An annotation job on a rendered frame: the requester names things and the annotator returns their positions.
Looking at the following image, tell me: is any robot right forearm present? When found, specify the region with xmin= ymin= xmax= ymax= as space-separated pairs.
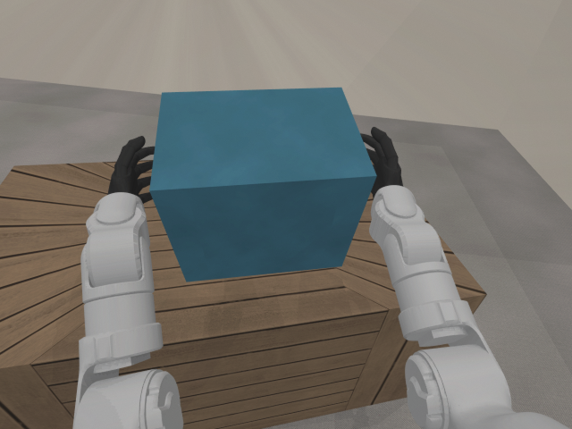
xmin=369 ymin=185 xmax=511 ymax=406

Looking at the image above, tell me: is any robot right upper arm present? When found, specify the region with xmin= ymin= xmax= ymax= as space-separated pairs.
xmin=405 ymin=344 xmax=570 ymax=429

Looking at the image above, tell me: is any robot left upper arm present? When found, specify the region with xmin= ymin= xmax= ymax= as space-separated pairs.
xmin=74 ymin=369 xmax=183 ymax=429

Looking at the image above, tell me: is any right robot hand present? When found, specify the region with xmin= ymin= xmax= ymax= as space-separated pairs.
xmin=360 ymin=127 xmax=403 ymax=198

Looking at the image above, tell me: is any left robot hand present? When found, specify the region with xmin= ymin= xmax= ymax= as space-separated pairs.
xmin=107 ymin=136 xmax=155 ymax=204

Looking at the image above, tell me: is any pedestal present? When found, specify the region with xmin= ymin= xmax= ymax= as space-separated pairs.
xmin=0 ymin=160 xmax=487 ymax=429

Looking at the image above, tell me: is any robot left forearm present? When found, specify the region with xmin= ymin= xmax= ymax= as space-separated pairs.
xmin=72 ymin=192 xmax=164 ymax=429

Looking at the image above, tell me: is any carton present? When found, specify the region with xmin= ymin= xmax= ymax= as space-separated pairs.
xmin=149 ymin=88 xmax=377 ymax=282

